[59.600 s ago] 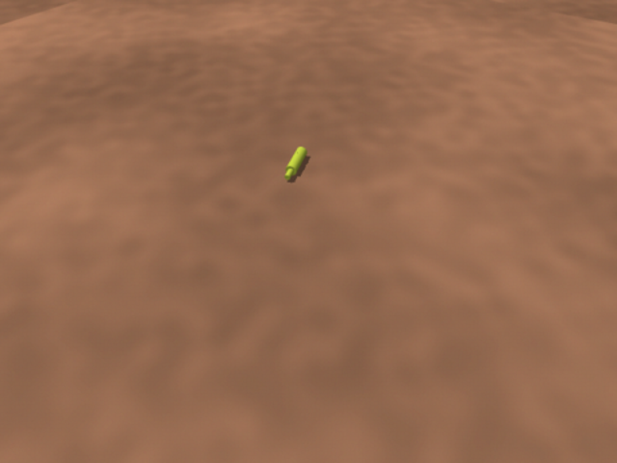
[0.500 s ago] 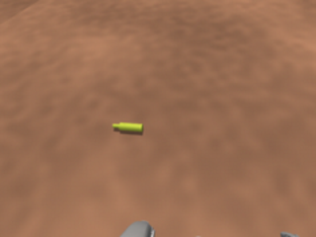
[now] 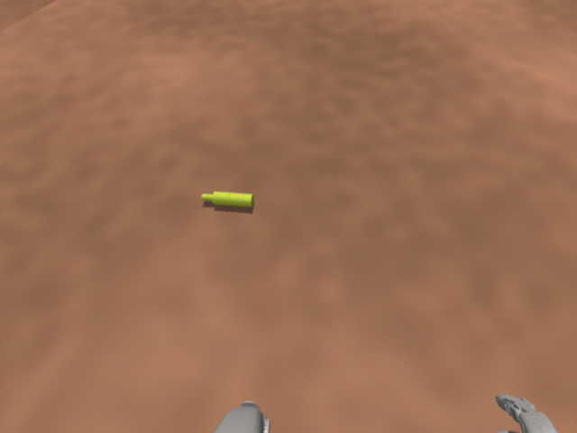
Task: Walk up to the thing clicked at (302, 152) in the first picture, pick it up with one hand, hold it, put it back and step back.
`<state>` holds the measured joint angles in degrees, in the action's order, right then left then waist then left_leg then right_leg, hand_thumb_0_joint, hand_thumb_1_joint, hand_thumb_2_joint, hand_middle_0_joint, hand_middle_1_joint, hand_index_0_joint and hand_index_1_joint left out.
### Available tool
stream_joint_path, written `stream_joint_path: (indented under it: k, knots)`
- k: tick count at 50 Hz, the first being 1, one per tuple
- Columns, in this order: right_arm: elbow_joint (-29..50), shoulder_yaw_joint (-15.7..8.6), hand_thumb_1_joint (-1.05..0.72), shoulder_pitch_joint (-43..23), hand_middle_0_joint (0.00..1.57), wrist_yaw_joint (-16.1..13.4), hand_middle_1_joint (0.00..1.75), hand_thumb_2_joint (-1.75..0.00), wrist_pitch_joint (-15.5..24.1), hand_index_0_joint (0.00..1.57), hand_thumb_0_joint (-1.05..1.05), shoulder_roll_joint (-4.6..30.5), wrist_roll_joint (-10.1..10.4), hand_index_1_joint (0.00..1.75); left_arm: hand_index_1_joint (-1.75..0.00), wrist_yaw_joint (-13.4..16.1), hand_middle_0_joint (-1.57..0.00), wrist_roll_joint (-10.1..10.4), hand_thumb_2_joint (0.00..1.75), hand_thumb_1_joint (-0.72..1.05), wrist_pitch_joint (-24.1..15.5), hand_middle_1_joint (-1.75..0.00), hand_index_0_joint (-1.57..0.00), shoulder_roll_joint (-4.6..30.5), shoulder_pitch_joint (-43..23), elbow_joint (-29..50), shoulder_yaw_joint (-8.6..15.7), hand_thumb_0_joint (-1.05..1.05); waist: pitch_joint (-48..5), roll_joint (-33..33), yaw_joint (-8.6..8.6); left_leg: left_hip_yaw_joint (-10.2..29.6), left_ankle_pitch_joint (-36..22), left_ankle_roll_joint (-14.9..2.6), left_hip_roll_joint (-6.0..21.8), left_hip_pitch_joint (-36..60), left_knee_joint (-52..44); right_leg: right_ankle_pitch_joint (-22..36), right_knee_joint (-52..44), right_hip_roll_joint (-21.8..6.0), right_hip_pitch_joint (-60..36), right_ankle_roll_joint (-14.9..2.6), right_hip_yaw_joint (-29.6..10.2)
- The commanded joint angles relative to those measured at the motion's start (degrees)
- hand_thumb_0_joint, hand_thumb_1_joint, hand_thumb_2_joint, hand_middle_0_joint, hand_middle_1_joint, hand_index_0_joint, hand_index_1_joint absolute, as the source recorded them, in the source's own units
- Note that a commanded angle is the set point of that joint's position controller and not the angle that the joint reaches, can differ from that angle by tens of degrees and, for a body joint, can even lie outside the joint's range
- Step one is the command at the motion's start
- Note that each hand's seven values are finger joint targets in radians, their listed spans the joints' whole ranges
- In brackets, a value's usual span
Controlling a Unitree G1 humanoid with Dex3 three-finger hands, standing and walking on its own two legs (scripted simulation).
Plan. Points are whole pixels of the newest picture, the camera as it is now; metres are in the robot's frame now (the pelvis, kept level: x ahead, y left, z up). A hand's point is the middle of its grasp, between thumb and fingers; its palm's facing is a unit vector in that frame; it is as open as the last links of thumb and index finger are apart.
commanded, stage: step back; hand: left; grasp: from above
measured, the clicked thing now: (227, 198) +1.08 +0.33 -0.72
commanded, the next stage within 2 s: stand in 1.12 s
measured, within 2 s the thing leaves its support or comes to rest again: neither
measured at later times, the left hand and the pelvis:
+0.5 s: hand out of the picture -0.02 +0.30 -0.13, palm faces +0.04 -0.92 -0.40, open 7.4 cm; pelvis -0.05 +0.01 +0.02, yaw +3 degrees
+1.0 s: hand out of the picture +0.04 +0.30 -0.14, palm faces +0.07 -0.93 -0.37, open 7.4 cm; pelvis -0.01 +0.03 +0.01, yaw +4 degrees
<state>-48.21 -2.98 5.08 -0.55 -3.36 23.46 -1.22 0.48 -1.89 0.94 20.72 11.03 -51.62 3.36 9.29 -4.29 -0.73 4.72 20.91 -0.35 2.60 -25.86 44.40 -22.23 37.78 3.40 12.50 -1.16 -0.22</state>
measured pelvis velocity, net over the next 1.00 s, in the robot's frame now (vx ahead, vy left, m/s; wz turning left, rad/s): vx -0.01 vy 0.03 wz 0.07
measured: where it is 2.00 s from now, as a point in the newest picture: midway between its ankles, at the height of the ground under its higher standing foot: outside the picture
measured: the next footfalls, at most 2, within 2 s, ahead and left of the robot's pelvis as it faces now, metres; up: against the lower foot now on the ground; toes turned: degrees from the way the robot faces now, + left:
left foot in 0.26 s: -0.02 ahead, +0.14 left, +0.00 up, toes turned +2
left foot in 0.82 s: +0.07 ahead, +0.17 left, +0.00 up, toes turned +6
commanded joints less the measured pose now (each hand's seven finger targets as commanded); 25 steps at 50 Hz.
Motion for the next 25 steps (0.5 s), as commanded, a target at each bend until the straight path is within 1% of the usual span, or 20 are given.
stream_joint_path:
  k: [1, 2, 4, 5, 6, 8, 9, 10, 11, 12, 13, 14, 15, 16, 17, 18, 19, 22, 23, 25]
  knots:
    - [2.38, -3.15, -0.9, 0.77, 0.2, -0.62, 0.3, -0.9, 0.5, 0.2, 0.0, 11.28, 0.79, 0.3, -0.3, 1.78, -0.2, -0.15, 0.9, 0.9, -3.01, -0.3, -0.2, 18.82, -5.18, 5.39, 5.07, 0.0, -4.59, 7.54, 0.34, 9.34, 7.71, 0.58, -5.58, -2.34, 21.81, 11.51, -17.05, -22.9, 8.7, -13.12, -24.0]
    - [1.19, -2.96, -0.9, 2.41, 0.2, -0.61, 0.3, -0.9, 0.84, 0.2, 0.0, 10.69, 0.96, 0.3, -0.3, 1.89, -0.2, -0.31, 0.9, 0.9, -2.94, -0.3, -0.2, 17.12, -6.67, 5.33, 4.44, 0.0, -4.69, 7.08, 1.63, 7.03, 5.73, 0.87, -6.88, -2.86, 22.73, 15.83, -14.93, -19.37, 7.54, -11.24, -17.35]
    - [0.62, -2.75, -0.9, 2.97, 0.2, -0.28, 0.3, -0.9, 1.4, 0.2, 0.0, 10.45, 0.42, 0.3, -0.3, 1.65, -0.2, -0.56, 0.9, 0.9, -3.15, -0.3, -0.2, 16.16, -3.66, 4.87, 4.61, 0.0, -5.81, 10.34, -0.13, 4.15, 4.56, 1.63, -5.85, -0.46, 20.16, 8.03, -15.02, -17.03, 6.77, -10.25, -14.45]
    - [0.22, -2.71, -0.9, 3.43, 0.2, 0.04, 0.3, -0.9, 1.53, 0.2, 0.0, 10.21, 0.02, 0.3, -0.3, 1.35, -0.2, -0.76, 0.9, 0.9, -3.2, -0.3, -0.2, 16.61, -2.41, 4.31, 4.74, 0.0, -5.93, 10.41, -0.88, 2.99, 4.38, 1.86, -5.41, -0.74, 16.29, 1.33, -15.29, -15.58, 4.85, -9.09, -13.7]
    - [0.25, -2.61, -0.9, 3.13, 0.2, 0.35, 0.3, -0.9, 1.66, 0.2, 0.0, 9.84, -0.23, 0.3, -0.3, 1.25, -0.2, -0.92, 0.9, 0.9, -3.2, -0.3, -0.2, 16.62, -1.22, 3.76, 4.87, 0.0, -5.63, 11.26, -1.77, 2.07, 4.66, 1.85, -4.87, -2.38, 11.27, -5.89, -15.8, -15.02, 1.83, -8.29, -14.23]
    - [0.59, -2.71, -0.9, 0.85, 0.2, 1.01, 0.3, -0.9, 2.21, 0.2, 0.0, 9.64, -0.81, 0.3, -0.3, 0.92, -0.2, -1.22, 0.9, 0.9, -3.15, -0.3, -0.2, 17.68, 0.91, 2.97, 5.36, 0.0, -5.16, 14.44, -3.76, 0.36, 8.11, 1.67, -3.69, -2.3, 2.31, -16.98, -18.48, -17.14, -0.5, -9.28, -17.58]
    - [0.11, -2.8, -0.9, 0.97, 0.2, 1.24, 0.3, -0.9, 2.6, 0.2, 0.0, 9.54, -0.88, 0.3, -0.3, 0.63, -0.2, -1.13, 0.9, 0.9, -3.06, -0.3, -0.2, 17.76, 1.07, 2.82, 5.29, 0.0, -4.95, 14.77, -3.82, -0.75, 10.38, 1.6, -4.04, -0.11, -1.6, -19.14, -19.21, -17.71, 0.27, -9.48, -18.3]
    - [-0.68, -2.99, -0.9, 2.46, 0.2, 1.35, 0.3, -0.9, 2.92, 0.2, 0.0, 9.64, -0.97, 0.3, -0.3, 0.44, -0.2, -1.04, 0.9, 0.9, -2.79, -0.3, -0.2, 18.43, -0.54, 2.84, 5.22, 0.0, -4.87, 15.93, -2.61, -2.51, 11.17, 1.11, -3.12, 3.88, -5.47, -19.99, -19.71, -18.94, 3.51, -9.73, -18.62]
    - [-2.15, -3.14, -0.9, 4.58, 0.2, 1.46, 0.3, -0.9, 3.24, 0.2, 0.0, 9.39, -0.63, 0.3, -0.3, 0.25, -0.2, -0.8, 0.9, 0.9, -2.46, -0.3, -0.2, 17.95, -1.78, 3.15, 4.81, 0.0, -5.09, 15.14, -1.36, -4.75, 9.19, 0.31, -3.62, 9.63, -11.33, -18.88, -19.48, -17.9, 6.77, -8.87, -15.73]
    - [-3.86, -3.48, -0.9, 7.91, 0.2, 1.51, 0.3, -0.9, 3.59, 0.2, 0.0, 9.17, -0.57, 0.3, -0.3, 0.12, -0.2, -0.62, 0.9, 0.9, -2.08, -0.3, -0.2, 17.34, -3.16, 3.37, 4.2, 0.0, -6.07, 14.21, 0.83, -5.36, 3.18, -1.01, -4.14, 16.81, -18.73, -17.23, -16.84, -16.27, 10.01, -7.29, -12.64]
    - [-5.31, -4.26, -0.9, 10.5, 0.2, 1.33, 0.3, -0.9, 4.13, 0.2, 0.0, 10.03, -0.82, 0.3, -0.3, 0.04, -0.2, -0.67, 0.9, 0.9, -1.85, -0.3, -0.2, 14.25, -1.66, 3.13, 3.12, 0.0, -7.42, 7.66, 1.76, -1.94, 1.83, -1.73, -3.63, 23.48, -23.33, -14.7, -9.61, -12.77, 13.17, -5.23, -8.34]
    - [-5.0, -5.09, -0.9, 10.77, 0.2, 1.04, 0.3, -0.9, 4.56, 0.2, 0.0, 14.01, -1.61, 0.3, -0.3, -0.19, -0.2, 0.29, 0.9, 0.9, -1.95, -0.3, -0.2, 10.47, -1.7, 3.55, 1.74, 0.0, -7.39, -4.57, 2.48, 20.91, 18.17, -6.13, 8.14, 25.65, -28.95, -12.25, 1.17, -6.16, 24.01, -0.37, -2.66]
    - [-3.94, -5.32, -0.9, 9.02, 0.2, 1.1, 0.3, -0.9, 4.64, 0.2, 0.0, 18.35, -1.53, 0.3, -0.3, 0.11, -0.2, 0.78, 0.9, 0.9, -1.92, -0.3, -0.2, 13.8, -4.94, 2.79, 3.13, 0.0, -4.03, -5.94, 3.64, 32.28, 35.44, -12.62, 16.37, 12.46, -34.7, -12.06, 10.86, -4.22, 21.55, 0.41, -0.41]
    - [-3.19, -5.0, -0.9, 6.24, 0.2, 1.05, 0.3, -0.9, 5.24, 0.2, 0.0, 16.86, -1.19, 0.3, -0.3, -0.15, -0.2, 0.58, 0.9, 0.9, -2.05, -0.3, -0.2, 15.34, -5.05, 2.47, 3.42, 0.0, -1.07, -0.99, 2.24, 29.47, 31.89, -13.0, 15.77, 8.05, -34.95, -8.29, 14.54, -5.2, 18.58, 0.0, -4.21]
    - [-3.08, -3.68, -0.9, 3.98, 0.2, 0.8, 0.3, -0.9, 5.82, 0.2, 0.0, 13.33, -1.32, 0.3, -0.3, -0.57, -0.2, 1.07, 0.9, 0.9, -2.28, -0.3, -0.2, 13.89, -3.15, 1.51, 3.12, 0.0, -1.61, 1.63, 0.55, 23.21, 21.97, -11.05, 12.05, 10.35, -32.5, -4.33, 14.06, -5.73, 17.58, 0.14, -5.48]
    - [-2.91, -3.34, -0.9, 3.59, 0.2, 0.73, 0.3, -0.9, 6.05, 0.2, 0.0, 12.55, -1.29, 0.3, -0.3, -0.8, -0.2, 1.21, 0.9, 0.9, -2.62, -0.3, -0.2, 13.08, -1.32, 0.77, 2.92, 0.0, -3.64, -0.67, -0.2, 18.73, 17.16, -9.89, 10.53, 13.38, -30.86, -3.18, 12.2, -5.83, 16.62, -0.07, -3.75]
    - [-3.27, -3.68, -0.9, 4.16, 0.2, 0.72, 0.3, -0.9, 6.08, 0.2, 0.0, 12.89, -1.3, 0.3, -0.3, -1.0, -0.2, 0.91, 0.9, 0.9, -2.92, -0.3, -0.2, 13.67, -0.81, 0.27, 2.99, 0.0, -4.87, -2.85, 0.48, 15.77, 14.63, -9.39, 9.43, 13.68, -30.01, -2.83, 10.0, -5.94, 15.32, 0.0, -2.28]
    - [-3.33, -3.99, -0.9, 5.05, 0.2, 1.14, 0.3, -0.9, 5.36, 0.2, 0.0, 12.81, -1.63, 0.3, -0.3, -1.37, -0.2, 0.69, 0.9, 0.9, -3.26, -0.3, -0.2, 12.68, -0.74, -0.62, 3.04, 0.0, -5.48, -6.16, 1.81, 12.56, 12.12, -9.68, 8.43, 11.21, -28.51, -5.24, 2.23, -4.25, 8.51, 0.69, 0.62]
    - [-3.15, -3.97, -0.9, 4.84, 0.2, 1.19, 0.3, -0.9, 5.04, 0.2, 0.0, 12.91, -1.48, 0.3, -0.3, -1.27, -0.2, 0.63, 0.9, 0.9, -3.3, -0.3, -0.2, 12.45, -0.35, -1.05, 3.12, 0.0, -5.03, -6.75, 1.44, 11.44, 12.79, -9.25, 8.17, 9.04, -28.14, -3.41, 0.35, -3.33, 6.18, 0.66, 1.87]
    - [-2.54, -3.61, -0.9, 2.73, 0.2, 1.33, 0.3, -0.9, 4.04, 0.2, 0.0, 11.8, -0.68, 0.3, -0.3, -0.66, -0.2, 0.3, 0.9, 0.9, -3.91, -0.3, -0.2, 11.53, 3.54, -3.02, 3.29, 0.0, -5.35, -4.23, -1.51, 7.79, 10.8, -7.31, 6.88, 3.02, -22.01, 3.69, -11.23, -1.69, -5.27, -0.3, 3.6]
